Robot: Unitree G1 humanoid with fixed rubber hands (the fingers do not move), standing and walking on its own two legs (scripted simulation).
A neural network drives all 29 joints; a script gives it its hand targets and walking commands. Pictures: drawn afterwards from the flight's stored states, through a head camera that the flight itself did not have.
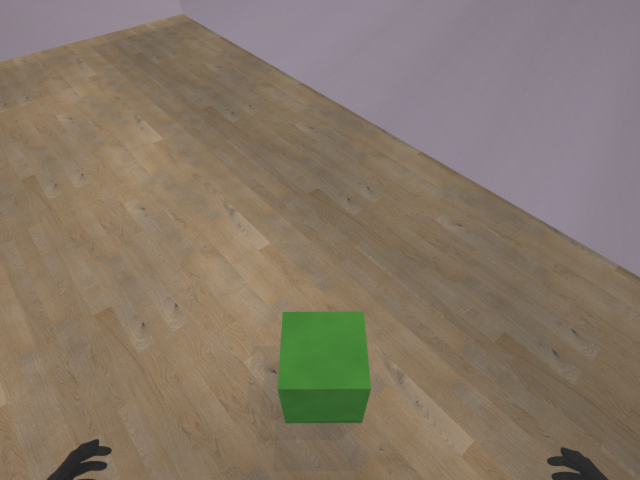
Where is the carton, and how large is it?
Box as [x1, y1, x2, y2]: [278, 311, 370, 422]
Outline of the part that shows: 363,311 283,312 278,392 285,422 361,422 370,390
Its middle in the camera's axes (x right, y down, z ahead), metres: +0.01 +0.37 +1.12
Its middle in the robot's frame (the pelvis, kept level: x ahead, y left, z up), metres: +0.51 +0.03 -0.61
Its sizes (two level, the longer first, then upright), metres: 0.228 0.217 0.272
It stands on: the floor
